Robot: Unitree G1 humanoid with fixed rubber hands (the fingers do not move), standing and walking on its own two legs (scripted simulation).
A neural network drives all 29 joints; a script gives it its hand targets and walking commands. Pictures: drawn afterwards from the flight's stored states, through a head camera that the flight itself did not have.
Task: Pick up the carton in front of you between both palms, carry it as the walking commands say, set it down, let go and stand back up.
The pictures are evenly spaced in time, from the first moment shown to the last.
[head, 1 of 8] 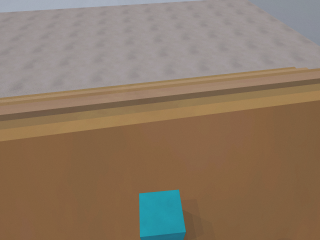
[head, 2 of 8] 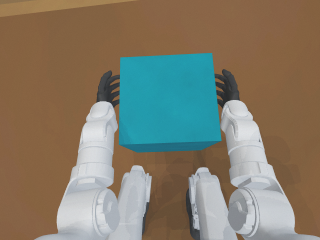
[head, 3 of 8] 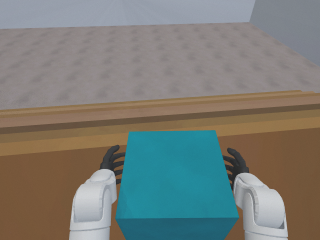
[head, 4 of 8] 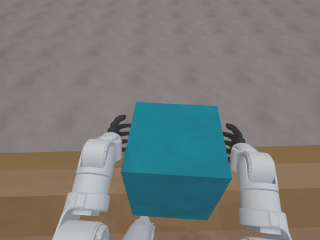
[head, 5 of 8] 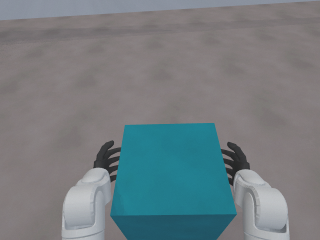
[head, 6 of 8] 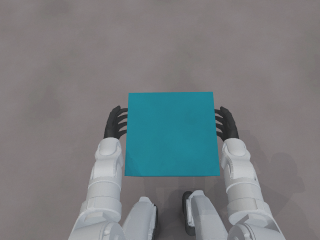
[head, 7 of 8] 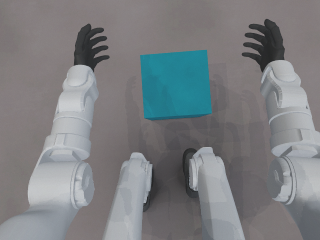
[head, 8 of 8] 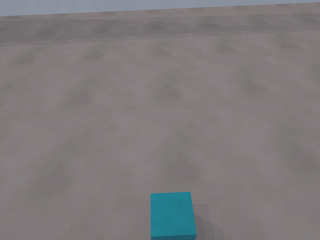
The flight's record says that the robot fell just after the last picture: no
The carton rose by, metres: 0.69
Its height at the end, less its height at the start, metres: -1.50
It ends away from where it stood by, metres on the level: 5.31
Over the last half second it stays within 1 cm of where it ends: yes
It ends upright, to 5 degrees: yes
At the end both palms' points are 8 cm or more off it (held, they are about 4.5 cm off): yes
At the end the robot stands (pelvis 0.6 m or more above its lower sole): yes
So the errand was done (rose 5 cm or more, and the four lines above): yes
